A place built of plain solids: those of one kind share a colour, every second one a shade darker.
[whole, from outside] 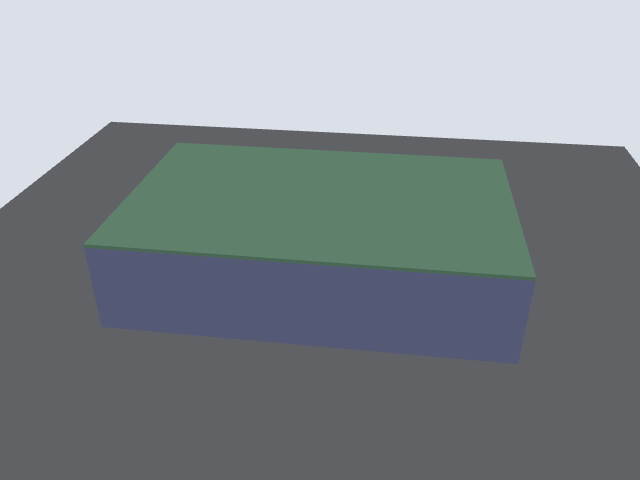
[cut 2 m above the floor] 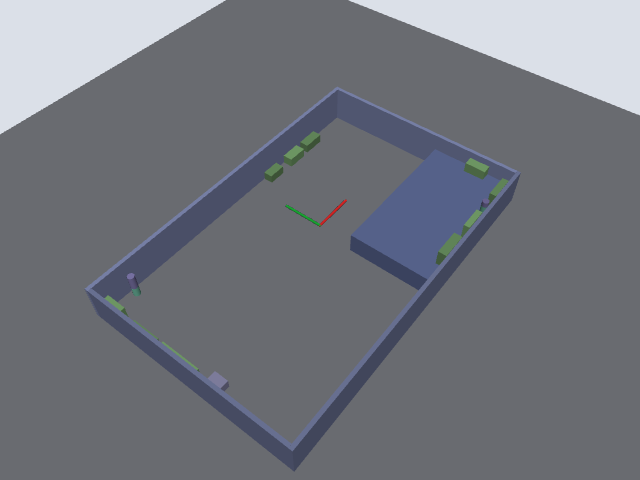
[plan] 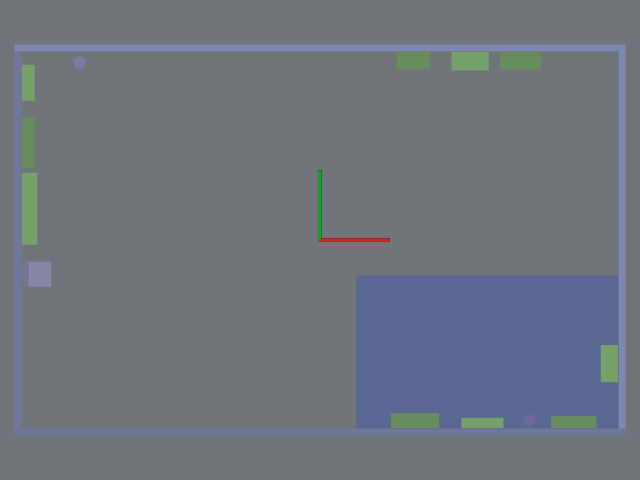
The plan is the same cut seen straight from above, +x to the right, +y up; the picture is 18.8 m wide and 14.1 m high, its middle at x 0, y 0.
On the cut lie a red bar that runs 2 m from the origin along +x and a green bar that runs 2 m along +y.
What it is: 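A loft; one open main floor with 2 platforms, their free sides bare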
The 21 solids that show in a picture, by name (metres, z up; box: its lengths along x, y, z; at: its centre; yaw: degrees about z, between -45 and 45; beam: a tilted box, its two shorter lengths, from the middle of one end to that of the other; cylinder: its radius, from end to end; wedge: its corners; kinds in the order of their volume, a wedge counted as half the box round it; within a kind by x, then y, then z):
{
 "wall_1": {"box": [0.2, 11.08, 4.13], "at": [-8.87, 0.0, 2.02]},
 "wall_2": {"box": [17.94, 0.2, 4.13], "at": [0.0, -5.64, 2.02]},
 "wall_3": {"box": [17.94, 0.2, 4.13], "at": [0.0, 5.64, 2.02]},
 "wall_4": {"box": [0.2, 11.08, 4.13], "at": [8.87, 0.0, 2.02]},
 "floor_1": {"box": [7.71, 4.51, 1.16], "at": [4.92, -3.29, 0.53]},
 "roof_1": {"box": [17.94, 11.48, 0.16], "at": [0.0, 0.0, 4.16]},
 "case_1": {"box": [0.36, 1.5, 0.96], "at": [-8.57, 2.85, 0.43]},
 "case_2": {"box": [0.37, 1.07, 1.44], "at": [-8.57, 4.62, 0.67]},
 "case_3": {"box": [0.45, 2.12, 0.74], "at": [-8.53, 0.92, 0.32]},
 "case_4": {"box": [0.97, 0.5, 0.51], "at": [2.73, 5.27, 0.21]},
 "case_5": {"box": [1.42, 0.43, 0.85], "at": [2.79, -5.31, 1.53]},
 "case_6": {"box": [1.1, 0.54, 0.56], "at": [4.41, 5.25, 0.23]},
 "case_7": {"box": [1.24, 0.3, 1.25], "at": [4.77, -5.37, 1.74]},
 "case_8": {"box": [1.19, 0.51, 0.54], "at": [5.89, 5.27, 0.22]},
 "case_9": {"box": [1.33, 0.35, 0.83], "at": [7.46, -5.35, 1.52]},
 "case_10": {"box": [0.51, 1.1, 0.54], "at": [8.5, -3.63, 1.38]},
 "chair_1": {"box": [0.19, 0.74, 0.84], "at": [-8.66, -1.01, 0.37]},
 "chair_2": {"box": [0.67, 0.74, 0.52], "at": [-8.23, -1.01, 0.21]},
 "bush_1": {"cylinder": 0.17, "from": [-7.07, 5.21, 0.56], "to": [-7.07, 5.21, 1.32]},
 "bush_2": {"cylinder": 0.17, "from": [6.14, -5.3, 1.71], "to": [6.14, -5.3, 2.54]},
 "pot_1": {"cylinder": 0.17, "from": [-7.07, 5.21, 0.0], "to": [-7.07, 5.21, 0.56]}
}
